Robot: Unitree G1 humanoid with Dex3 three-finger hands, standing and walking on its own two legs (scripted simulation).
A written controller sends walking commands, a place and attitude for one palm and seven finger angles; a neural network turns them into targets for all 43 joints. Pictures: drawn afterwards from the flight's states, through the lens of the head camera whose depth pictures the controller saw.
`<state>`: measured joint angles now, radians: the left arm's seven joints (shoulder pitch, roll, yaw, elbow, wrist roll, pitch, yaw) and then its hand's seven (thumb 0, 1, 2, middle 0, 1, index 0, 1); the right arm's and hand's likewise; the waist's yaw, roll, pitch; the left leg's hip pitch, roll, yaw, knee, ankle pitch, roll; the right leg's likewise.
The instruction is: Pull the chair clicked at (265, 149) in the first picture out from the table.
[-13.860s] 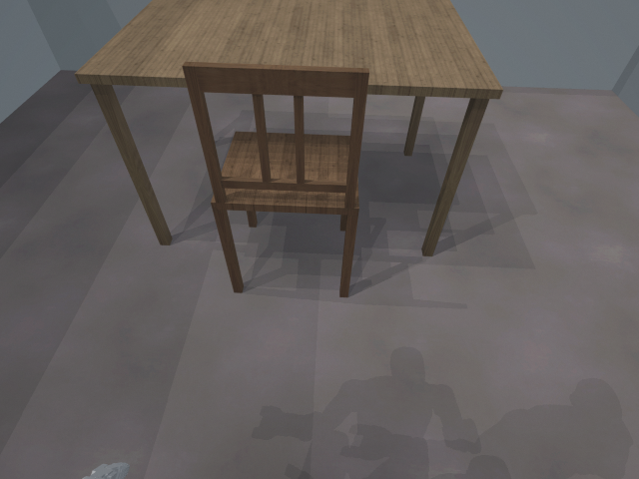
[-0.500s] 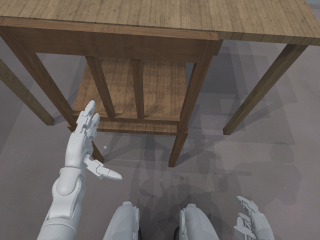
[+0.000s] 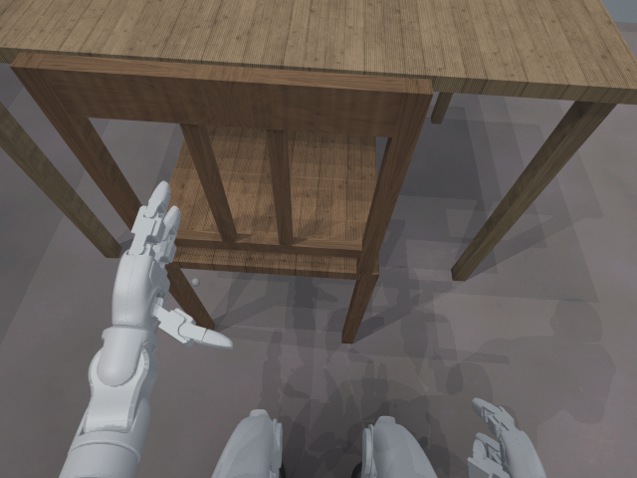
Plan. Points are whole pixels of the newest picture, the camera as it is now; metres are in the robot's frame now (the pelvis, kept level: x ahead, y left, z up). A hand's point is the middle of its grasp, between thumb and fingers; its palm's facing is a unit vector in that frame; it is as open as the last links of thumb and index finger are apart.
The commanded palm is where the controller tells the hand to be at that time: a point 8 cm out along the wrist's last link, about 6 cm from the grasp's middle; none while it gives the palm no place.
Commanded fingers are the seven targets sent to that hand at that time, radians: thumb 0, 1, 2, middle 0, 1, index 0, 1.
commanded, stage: aim the fingers beside a spindle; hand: left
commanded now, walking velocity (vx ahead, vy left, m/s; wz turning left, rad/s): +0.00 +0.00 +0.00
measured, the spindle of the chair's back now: (214, 189) +0.49 +0.16 +0.02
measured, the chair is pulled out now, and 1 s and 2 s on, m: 0.00 0.00 -0.01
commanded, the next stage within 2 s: push the fingers through the gap in 1.08 s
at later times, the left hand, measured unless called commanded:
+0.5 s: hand (222, 305) +0.32 +0.13 +0.00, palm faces -0.12 -0.99 +0.02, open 17.0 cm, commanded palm +0.32 +0.20 +0.02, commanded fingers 0.00 -0.50 0.30 -0.06 -0.08 -0.06 -0.08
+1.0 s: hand (202, 282) +0.34 +0.15 +0.03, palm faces -0.02 -1.00 -0.06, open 16.9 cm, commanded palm +0.31 +0.20 +0.02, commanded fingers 0.00 -0.50 0.30 -0.06 -0.08 -0.06 -0.08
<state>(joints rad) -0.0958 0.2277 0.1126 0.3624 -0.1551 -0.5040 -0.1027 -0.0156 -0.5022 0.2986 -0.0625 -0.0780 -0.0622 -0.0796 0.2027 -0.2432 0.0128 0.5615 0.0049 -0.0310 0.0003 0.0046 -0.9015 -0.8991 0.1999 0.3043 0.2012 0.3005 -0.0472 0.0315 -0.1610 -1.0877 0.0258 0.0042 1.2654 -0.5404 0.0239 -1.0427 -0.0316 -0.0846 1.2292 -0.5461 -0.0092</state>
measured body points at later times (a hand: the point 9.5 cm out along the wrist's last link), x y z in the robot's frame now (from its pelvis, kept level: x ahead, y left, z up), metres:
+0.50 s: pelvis +0.00 +0.00 +0.00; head +0.12 +0.00 +0.43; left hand +0.32 +0.19 +0.00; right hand +0.15 -0.26 -0.11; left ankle +0.03 +0.10 -0.63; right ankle +0.02 -0.12 -0.63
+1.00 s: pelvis +0.00 +0.00 +0.00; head +0.10 +0.01 +0.44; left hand +0.33 +0.20 +0.04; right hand +0.15 -0.24 -0.10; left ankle +0.03 +0.10 -0.63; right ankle +0.02 -0.12 -0.63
